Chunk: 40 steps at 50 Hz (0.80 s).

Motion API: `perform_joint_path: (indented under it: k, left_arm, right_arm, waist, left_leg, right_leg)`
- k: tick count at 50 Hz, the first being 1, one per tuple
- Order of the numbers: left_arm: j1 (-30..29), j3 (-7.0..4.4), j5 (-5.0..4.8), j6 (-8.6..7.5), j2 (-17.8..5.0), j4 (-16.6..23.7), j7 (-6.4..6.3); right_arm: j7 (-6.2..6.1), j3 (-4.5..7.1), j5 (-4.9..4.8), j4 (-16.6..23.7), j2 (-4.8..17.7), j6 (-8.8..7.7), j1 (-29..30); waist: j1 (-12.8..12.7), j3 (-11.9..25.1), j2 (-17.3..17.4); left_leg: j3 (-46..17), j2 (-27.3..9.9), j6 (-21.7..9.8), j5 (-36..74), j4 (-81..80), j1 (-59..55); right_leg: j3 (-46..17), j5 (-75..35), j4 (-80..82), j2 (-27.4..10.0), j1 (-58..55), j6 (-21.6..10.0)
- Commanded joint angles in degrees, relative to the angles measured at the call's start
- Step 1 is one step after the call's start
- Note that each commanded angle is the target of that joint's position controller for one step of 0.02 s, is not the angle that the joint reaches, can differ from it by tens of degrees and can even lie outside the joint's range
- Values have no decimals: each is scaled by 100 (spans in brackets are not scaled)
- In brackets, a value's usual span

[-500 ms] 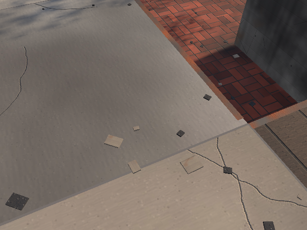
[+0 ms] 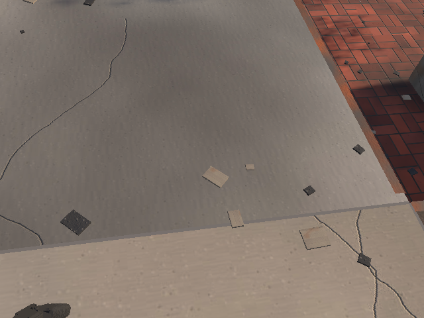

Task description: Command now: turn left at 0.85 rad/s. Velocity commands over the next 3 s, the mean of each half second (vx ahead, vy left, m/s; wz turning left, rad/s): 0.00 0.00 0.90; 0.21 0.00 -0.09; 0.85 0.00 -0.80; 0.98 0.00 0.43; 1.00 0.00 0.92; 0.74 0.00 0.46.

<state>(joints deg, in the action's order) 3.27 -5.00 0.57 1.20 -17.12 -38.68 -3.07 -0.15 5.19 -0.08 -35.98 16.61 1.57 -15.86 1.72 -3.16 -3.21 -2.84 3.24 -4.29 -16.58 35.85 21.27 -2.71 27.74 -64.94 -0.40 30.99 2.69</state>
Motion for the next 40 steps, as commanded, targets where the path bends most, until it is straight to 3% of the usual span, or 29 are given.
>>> perform_joint_path:
  k: [1, 5, 11, 19, 23, 24, 25, 26, 27, 28, 29, 30, 31, 33, 34, 35, 37, 38, 40]
  left_arm:
    - [-341, -158, 33, -176, -501, 468, -19]
    - [-409, -98, -42, -199, -322, 404, 91]
    - [-569, -126, -95, -216, -390, 341, 120]
    - [-639, -170, -104, -390, -513, 283, 231]
    - [-228, -243, -105, -435, -697, 147, 319]
    - [-103, -249, -89, -436, -687, 97, 324]
    - [-145, -245, -42, -410, -746, 135, 313]
    - [-360, -213, 46, -340, -959, 337, 274]
    - [-36, -246, 182, -328, -1088, 278, 270]
    - [-74, -221, 64, -341, -942, 294, 243]
    - [-176, -141, -11, -310, -706, 313, 196]
    - [-151, -73, -55, -255, -618, 329, 148]
    - [-130, -35, -92, -211, -634, 312, 130]
    - [60, 78, -40, -165, -492, 195, 156]
    - [35, 144, -30, -152, -371, 153, 200]
    - [8, 120, -75, -107, -468, 162, 239]
    - [389, -85, -148, -10, -1066, 153, 260]
    - [586, -97, -174, 15, -1121, 133, 245]
    - [561, -99, -341, 44, -1144, 195, 213]
  right_arm:
    - [-160, 213, -148, 616, 955, -106, 438]
    - [-285, 218, -130, 625, 977, -38, 213]
    - [-340, 247, -116, 765, 1043, 77, 341]
    - [-246, 266, -101, 941, 1159, 179, 556]
    - [-174, 219, -142, 1010, 1117, 189, 823]
    - [-165, 179, -182, 982, 1046, 184, 852]
    - [-137, 105, -170, 877, 827, 180, 514]
    - [-96, 12, -64, 736, 577, 153, -30]
    - [-128, 174, -147, 873, 1070, 86, 124]
    - [-138, 280, -68, 796, 1458, 52, 235]
    - [-149, 306, -57, 651, 1510, 81, 314]
    - [-169, 250, -32, 550, 1296, 142, 338]
    - [-165, 176, -31, 542, 1086, 173, 309]
    - [-158, -25, -24, 575, 582, 110, 497]
    - [-148, -130, 38, 574, 321, 69, 513]
    - [-137, -184, 83, 581, 192, 28, 598]
    - [-152, -109, 15, 582, 390, -53, 827]
    - [-144, -67, -48, 515, 508, -91, 678]
    - [-101, -8, -152, 323, 567, -192, 185]
  waist:
    - [-215, 940, 864]
    - [-142, 1063, 787]
    - [-95, 848, 1058]
    - [28, 846, 1174]
    - [-122, 926, 1219]
    - [-199, 947, 1068]
    - [-58, 1128, 455]
    - [229, 1182, -742]
    - [59, 876, -1237]
    - [38, 678, -726]
    - [-13, 548, -340]
    - [-57, 530, -123]
    - [-112, 409, -142]
    - [-192, 367, -215]
    - [-136, 447, -340]
    - [-172, 420, -575]
    - [-428, 373, -879]
    - [-411, 643, -804]
    - [-79, 600, -778]
  left_leg:
    - [-2354, -1345, -786, 2340, -1470, -1583]
    - [-2378, -1124, -710, 2595, -1422, -1954]
    - [-2948, -924, -590, 1753, -1429, -1843]
    - [-3609, -660, -645, 2248, -1108, -1624]
    - [-3754, -450, -494, 2325, -867, -1446]
    - [-3601, -293, -360, 1938, -664, -1235]
    - [-3207, 37, -126, 249, -84, -800]
    - [-2275, 717, 181, -1854, 1070, -70]
    - [-1575, 972, 515, -2509, 2263, 658]
    - [-1363, 526, 754, -2001, 2984, 873]
    - [-1268, 358, 839, -1519, 3225, 847]
    - [-1181, 350, 903, -1254, 3455, 855]
    - [-1037, 380, 963, -1112, 3659, 941]
    - [-769, 236, 999, -1041, 2918, 613]
    - [-512, -10, 1034, -1027, 2065, 338]
    - [-194, -119, 1083, -1100, 1269, 46]
    - [27, 49, 1113, -1162, 424, -126]
    - [13, 111, 1057, -1019, -7, -350]
    - [136, 156, 728, -244, -1340, -1287]
  right_leg:
    - [-470, -592, -356, 39, 1038, 10]
    - [-531, -975, 217, 359, 982, 120]
    - [-725, -1043, 1266, 523, 761, 226]
    - [-788, -923, 2475, 639, -253, 129]
    - [-638, -1325, 3677, 537, -1311, 34]
    - [-545, -1996, 4273, 422, -1800, -42]
    - [-930, -2681, 4515, -173, -2513, -328]
    - [-1936, -4061, 4450, -1310, -3051, -924]
    - [-2988, -4460, 4624, -2122, -2586, -1893]
    - [-2996, -3869, 4619, -2194, -2309, -2095]
    - [-2382, -3241, 4544, -1780, -2172, -1837]
    - [-2022, -2742, 4519, -1446, -2165, -1603]
    - [-1832, -2809, 4550, -1326, -2109, -1572]
    - [-1484, -2804, 4651, -951, -1975, -1474]
    - [-1324, -2614, 4659, -748, -2009, -1366]
    - [-1256, -2605, 4649, -575, -1976, -1313]
    - [-1688, -2847, 4519, -632, -2169, -1426]
    - [-1936, -1857, 4602, -672, -2284, -1457]
    - [-2375, 614, 4911, -567, -1602, -1372]
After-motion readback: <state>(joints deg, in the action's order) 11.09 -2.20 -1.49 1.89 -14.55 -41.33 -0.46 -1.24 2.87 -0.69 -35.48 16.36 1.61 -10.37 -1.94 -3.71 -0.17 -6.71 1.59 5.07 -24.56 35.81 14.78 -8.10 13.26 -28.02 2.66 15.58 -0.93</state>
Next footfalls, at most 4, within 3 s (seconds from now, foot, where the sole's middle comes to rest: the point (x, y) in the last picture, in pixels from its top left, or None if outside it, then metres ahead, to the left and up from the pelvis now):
0.50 right None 0.16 -0.09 -0.77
0.84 left None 0.00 0.11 -0.77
1.32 right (214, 303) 0.48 -0.07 -0.77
1.80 left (183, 170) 0.96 0.03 -0.77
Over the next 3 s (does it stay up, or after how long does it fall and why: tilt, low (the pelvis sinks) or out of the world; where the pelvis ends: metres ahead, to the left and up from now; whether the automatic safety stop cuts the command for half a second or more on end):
stays up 1.62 0.31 0.01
